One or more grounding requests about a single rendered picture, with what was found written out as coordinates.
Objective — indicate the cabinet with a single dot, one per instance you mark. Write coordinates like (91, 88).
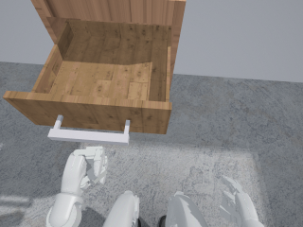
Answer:
(54, 13)

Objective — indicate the left robot hand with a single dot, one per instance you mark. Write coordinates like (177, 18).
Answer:
(91, 161)

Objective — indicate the right robot shin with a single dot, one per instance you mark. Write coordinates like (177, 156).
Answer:
(169, 223)

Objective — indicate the robot left thigh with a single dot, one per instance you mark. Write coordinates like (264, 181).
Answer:
(124, 211)

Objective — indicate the drawer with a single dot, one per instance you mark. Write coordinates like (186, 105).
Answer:
(100, 74)

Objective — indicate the handle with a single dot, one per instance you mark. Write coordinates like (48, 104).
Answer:
(95, 137)

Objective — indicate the right robot hand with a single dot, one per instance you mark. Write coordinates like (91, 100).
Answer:
(241, 207)

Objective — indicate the robot left forearm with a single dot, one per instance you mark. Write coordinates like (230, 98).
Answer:
(65, 212)

